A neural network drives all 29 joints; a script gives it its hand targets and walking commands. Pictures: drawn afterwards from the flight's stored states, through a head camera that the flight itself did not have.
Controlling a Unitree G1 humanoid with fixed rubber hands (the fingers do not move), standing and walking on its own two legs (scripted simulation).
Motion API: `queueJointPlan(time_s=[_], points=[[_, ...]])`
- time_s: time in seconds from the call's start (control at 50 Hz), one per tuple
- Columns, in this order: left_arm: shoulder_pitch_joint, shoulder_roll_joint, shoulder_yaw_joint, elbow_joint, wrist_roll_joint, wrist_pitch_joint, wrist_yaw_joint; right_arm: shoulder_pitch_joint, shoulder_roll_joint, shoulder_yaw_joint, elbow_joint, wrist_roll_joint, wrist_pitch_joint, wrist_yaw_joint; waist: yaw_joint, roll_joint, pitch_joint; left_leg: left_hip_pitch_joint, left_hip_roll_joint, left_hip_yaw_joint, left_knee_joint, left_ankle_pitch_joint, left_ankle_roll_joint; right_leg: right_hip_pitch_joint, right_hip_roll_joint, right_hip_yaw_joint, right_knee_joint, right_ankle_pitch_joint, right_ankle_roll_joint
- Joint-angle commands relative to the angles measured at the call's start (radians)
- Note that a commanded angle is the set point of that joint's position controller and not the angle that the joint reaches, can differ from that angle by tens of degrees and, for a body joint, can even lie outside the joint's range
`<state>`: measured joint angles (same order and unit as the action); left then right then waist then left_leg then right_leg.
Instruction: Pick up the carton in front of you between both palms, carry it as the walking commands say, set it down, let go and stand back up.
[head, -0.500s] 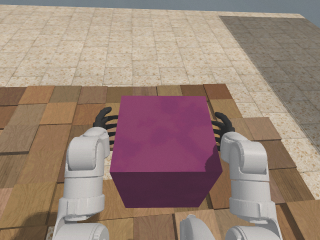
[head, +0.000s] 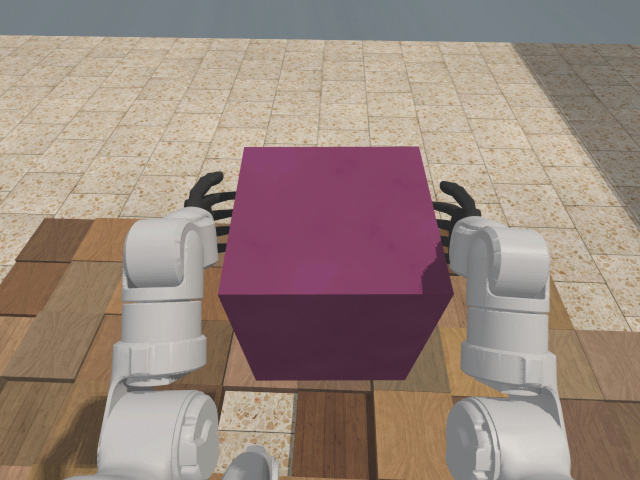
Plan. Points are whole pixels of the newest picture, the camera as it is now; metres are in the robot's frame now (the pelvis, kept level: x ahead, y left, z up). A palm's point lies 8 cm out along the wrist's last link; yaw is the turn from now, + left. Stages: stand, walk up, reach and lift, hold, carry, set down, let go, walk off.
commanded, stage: carry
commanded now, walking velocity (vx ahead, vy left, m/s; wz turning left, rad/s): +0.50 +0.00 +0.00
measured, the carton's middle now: (331, 272) +0.37 +0.02 +0.06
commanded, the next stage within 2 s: none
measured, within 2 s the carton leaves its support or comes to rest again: neither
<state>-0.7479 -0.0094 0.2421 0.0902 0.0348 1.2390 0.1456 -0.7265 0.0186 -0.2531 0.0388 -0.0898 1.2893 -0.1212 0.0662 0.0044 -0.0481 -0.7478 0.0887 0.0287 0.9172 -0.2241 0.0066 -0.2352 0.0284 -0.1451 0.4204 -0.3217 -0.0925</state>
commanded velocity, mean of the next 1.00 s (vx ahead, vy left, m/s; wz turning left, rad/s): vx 0.50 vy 0.00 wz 0.00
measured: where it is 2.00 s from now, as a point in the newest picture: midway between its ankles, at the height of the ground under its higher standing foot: (323, 225)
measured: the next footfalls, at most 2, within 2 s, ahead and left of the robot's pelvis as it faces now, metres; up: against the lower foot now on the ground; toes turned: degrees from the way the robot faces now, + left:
left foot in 0.16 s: +0.30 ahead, +0.12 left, +0.00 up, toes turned +6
right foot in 0.58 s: +0.60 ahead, -0.09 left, +0.02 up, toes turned -7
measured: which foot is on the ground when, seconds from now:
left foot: up 0.00-0.14, down 0.16-0.60, up 0.62-0.94, down 0.96-1.00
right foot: down 0.00-0.18, up 0.20-0.56, down 0.58-0.96, up 0.98-1.00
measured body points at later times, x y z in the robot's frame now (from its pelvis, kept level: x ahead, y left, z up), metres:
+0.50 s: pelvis +0.35 +0.04 +0.01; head +0.38 +0.05 +0.46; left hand +0.73 +0.17 +0.11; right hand +0.70 -0.14 +0.11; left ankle +0.27 +0.12 -0.73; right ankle +0.45 -0.10 -0.68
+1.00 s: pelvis +0.68 +0.06 -0.01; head +0.68 +0.07 +0.44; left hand +1.04 +0.22 +0.11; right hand +1.05 -0.09 +0.12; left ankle +0.78 +0.15 -0.73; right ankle +0.56 -0.07 -0.70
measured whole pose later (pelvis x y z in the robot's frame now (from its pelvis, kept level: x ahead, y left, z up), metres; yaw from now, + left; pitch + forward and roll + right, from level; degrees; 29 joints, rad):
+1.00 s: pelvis +0.68 +0.06 -0.01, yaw -1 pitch +5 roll +0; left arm -0.65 -0.01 0.21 0.13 0.06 1.18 0.13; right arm -0.66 0.03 -0.22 0.14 -0.10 1.20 -0.12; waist 0.03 -0.02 -0.11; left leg -0.53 0.02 0.12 0.59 -0.07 0.00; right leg -0.29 -0.07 -0.08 0.82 -0.49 -0.16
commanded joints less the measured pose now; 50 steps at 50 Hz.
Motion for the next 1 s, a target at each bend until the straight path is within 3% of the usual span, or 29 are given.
queueJointPlan(time_s=[0.0,0.06,0.08,0.1,0.12,0.14,0.16,0.18,0.2,0.22,0.26,0.34,0.4,0.5,0.52,0.56,0.58,0.6,0.62,0.64,0.66,0.68,0.74,0.8,0.86,0.9,0.94,0.96,0.98], points=[[-0.629,-1.095,-0.625,0.021,-0.420,0.018,-0.296,-0.641,1.019,0.627,0.035,0.365,-0.038,0.199,-0.012,-0.117,-0.313,0.091,-0.063,0.111,-0.256,0.152,-0.006,0.266,-0.187,0.136,-0.112,0.571,-0.067],[-0.569,-1.111,-0.590,0.087,-0.375,-0.006,-0.301,-0.633,1.078,0.633,0.083,0.392,-0.054,0.220,-0.019,-0.171,-0.301,0.185,-0.090,0.142,-0.375,0.248,0.023,0.333,-0.188,0.071,-0.057,0.744,-0.025],[-0.552,-1.113,-0.582,0.103,-0.363,-0.017,-0.301,-0.628,1.093,0.630,0.094,0.399,-0.061,0.228,-0.026,-0.191,-0.314,0.204,-0.072,0.106,-0.441,0.338,0.036,0.386,-0.183,0.066,-0.010,0.769,-0.005],[-0.540,-1.117,-0.582,0.105,-0.356,-0.029,-0.300,-0.640,1.108,0.631,0.091,0.411,-0.070,0.237,-0.052,-0.201,-0.336,0.291,-0.079,0.120,-0.486,0.352,0.039,0.392,-0.193,0.063,0.045,0.820,0.013],[-0.543,-1.128,-0.586,0.103,-0.355,-0.037,-0.299,-0.635,1.113,0.631,0.103,0.417,-0.081,0.243,-0.084,-0.152,-0.373,0.476,-0.127,0.185,-0.539,0.354,0.028,0.343,-0.167,0.001,0.186,0.866,0.041],[-0.544,-1.128,-0.589,0.100,-0.351,-0.046,-0.297,-0.629,1.117,0.628,0.113,0.422,-0.091,0.251,-0.104,-0.066,-0.409,0.691,-0.085,0.145,-0.542,0.315,0.016,0.184,-0.130,-0.019,0.367,0.666,0.063],[-0.592,-1.163,-0.591,0.072,-0.361,-0.050,-0.295,-0.643,1.095,0.614,0.107,0.412,-0.109,0.255,-0.114,0.184,-0.547,1.069,0.184,-0.274,-0.453,0.345,0.184,-0.208,-0.059,0.034,0.665,0.352,0.107],[-0.597,-1.152,-0.609,0.047,-0.361,-0.055,-0.292,-0.602,1.138,0.625,0.119,0.434,-0.121,0.256,-0.137,0.283,-0.528,1.059,0.243,-0.489,-0.567,0.268,0.232,-0.376,0.044,0.079,0.809,-0.127,0.094],[-0.626,-1.177,-0.633,0.018,-0.380,-0.064,-0.286,-0.642,1.144,0.629,0.055,0.449,-0.131,0.259,-0.130,0.235,-0.509,1.032,0.246,-0.445,-0.558,0.248,0.243,-0.435,-0.006,0.154,0.892,-0.140,0.064],[-0.636,-1.184,-0.641,-0.018,-0.390,-0.071,-0.277,-0.679,1.162,0.651,0.007,0.470,-0.138,0.260,-0.126,0.130,-0.491,0.993,0.241,-0.398,-0.550,0.279,0.236,-0.461,-0.038,0.166,0.877,-0.094,0.053],[-0.621,-1.187,-0.659,-0.065,-0.392,-0.079,-0.256,-0.728,1.178,0.691,-0.080,0.507,-0.148,0.256,-0.118,0.072,-0.440,0.876,0.217,-0.303,-0.577,0.240,0.193,-0.456,-0.094,0.168,0.750,-0.046,0.058],[-0.530,-1.153,-0.696,-0.101,-0.369,-0.088,-0.224,-0.655,1.151,0.722,-0.116,0.516,-0.149,0.252,-0.120,0.129,-0.457,0.876,0.198,-0.192,-0.595,0.321,0.204,-0.455,-0.085,0.104,0.577,-0.007,0.084],[-0.519,-1.123,-0.723,-0.133,-0.360,-0.087,-0.215,-0.620,1.112,0.740,-0.141,0.511,-0.143,0.254,-0.142,0.150,-0.439,0.943,0.174,-0.140,-0.560,0.464,0.200,-0.533,-0.083,0.081,0.496,0.093,0.084],[-0.478,-1.042,-0.715,-0.097,-0.337,-0.058,-0.218,-0.572,1.033,0.739,-0.105,0.486,-0.117,0.255,-0.163,0.135,-0.345,0.941,0.107,-0.029,-0.507,0.635,0.145,-0.473,-0.033,0.008,0.215,0.231,0.072],[-0.464,-1.029,-0.704,-0.074,-0.332,-0.051,-0.223,-0.570,1.023,0.733,-0.085,0.480,-0.112,0.257,-0.152,0.134,-0.327,0.875,0.084,0.014,-0.489,0.663,0.119,-0.366,0.001,-0.038,0.127,0.262,0.064],[-0.449,-1.010,-0.675,-0.026,-0.321,-0.041,-0.233,-0.564,1.020,0.719,-0.036,0.475,-0.103,0.259,-0.083,0.108,-0.378,0.679,0.038,0.106,-0.311,0.711,0.057,0.028,0.040,-0.102,0.028,0.396,0.020],[-0.433,-1.000,-0.656,-0.004,-0.314,-0.039,-0.239,-0.587,1.019,0.713,-0.024,0.473,-0.100,0.260,-0.017,0.034,-0.452,0.458,-0.001,0.105,-0.113,0.491,0.015,0.328,-0.066,0.039,0.069,0.458,-0.038],[-0.437,-0.974,-0.630,0.021,-0.295,-0.042,-0.241,-0.617,1.048,0.710,-0.008,0.479,-0.089,0.264,0.014,-0.269,-0.581,0.152,-0.108,0.059,0.217,-0.189,-0.029,0.645,-0.377,0.485,0.096,0.662,-0.203],[-0.402,-0.991,-0.612,0.045,-0.303,-0.045,-0.242,-0.611,1.064,0.701,0.017,0.483,-0.085,0.268,0.018,-0.281,-0.596,0.019,-0.131,-0.032,0.419,-0.336,-0.004,0.625,-0.413,0.657,0.021,0.379,-0.271],[-0.437,-1.029,-0.617,0.016,-0.319,-0.051,-0.247,-0.639,1.087,0.703,0.013,0.491,-0.088,0.270,0.012,-0.208,-0.530,-0.047,-0.078,-0.077,0.457,-0.300,0.024,0.552,-0.379,0.620,0.007,0.296,-0.247],[-0.505,-1.056,-0.633,-0.038,-0.345,-0.057,-0.251,-0.664,1.109,0.702,0.006,0.499,-0.093,0.270,0.009,-0.129,-0.489,-0.064,-0.051,-0.084,0.436,-0.250,0.030,0.483,-0.356,0.551,0.004,0.366,-0.214],[-0.580,-1.085,-0.657,-0.086,-0.377,-0.062,-0.253,-0.686,1.123,0.697,-0.017,0.501,-0.099,0.263,-0.005,-0.111,-0.464,-0.066,-0.029,-0.087,0.386,-0.207,0.031,0.429,-0.340,0.487,0.000,0.367,-0.184],[-0.646,-1.136,-0.697,-0.160,-0.438,-0.064,-0.258,-0.673,1.124,0.686,-0.060,0.477,-0.108,0.230,-0.025,-0.118,-0.464,-0.015,-0.015,-0.059,0.284,-0.174,0.023,0.317,-0.288,0.380,-0.015,0.216,-0.164],[-0.650,-1.136,-0.726,-0.183,-0.466,-0.054,-0.265,-0.625,1.083,0.675,-0.083,0.430,-0.109,0.199,-0.020,-0.123,-0.434,0.058,-0.017,-0.012,0.007,-0.178,-0.001,0.223,-0.267,0.276,-0.028,0.239,-0.166],[-0.587,-1.113,-0.728,-0.131,-0.455,-0.047,-0.274,-0.550,1.041,0.662,-0.041,0.385,-0.103,0.191,-0.014,-0.175,-0.424,0.218,-0.054,0.057,-0.231,0.027,-0.002,0.164,-0.225,0.173,0.027,0.354,-0.122],[-0.557,-1.100,-0.719,-0.075,-0.438,-0.048,-0.282,-0.516,1.022,0.650,0.008,0.363,-0.100,0.203,-0.021,-0.158,-0.409,0.330,-0.082,0.097,-0.382,0.160,0.007,0.133,-0.210,0.126,0.093,0.371,-0.085],[-0.533,-1.099,-0.705,-0.014,-0.420,-0.052,-0.288,-0.485,1.017,0.631,0.074,0.359,-0.100,0.223,-0.082,-0.070,-0.446,0.621,-0.109,0.156,-0.482,0.202,0.013,0.008,-0.148,0.025,0.328,0.412,-0.032],[-0.521,-1.083,-0.690,0.020,-0.403,-0.053,-0.290,-0.463,1.017,0.614,0.112,0.359,-0.102,0.234,-0.111,0.025,-0.474,0.809,0.027,-0.033,-0.432,0.168,0.016,-0.180,-0.114,0.019,0.543,0.189,0.007],[-0.517,-1.114,-0.670,0.046,-0.401,-0.050,-0.296,-0.471,0.990,0.590,0.136,0.346,-0.114,0.239,-0.112,0.318,-0.494,0.950,0.261,-0.515,-0.533,0.216,0.147,-0.448,0.030,0.040,0.777,-0.157,0.056]])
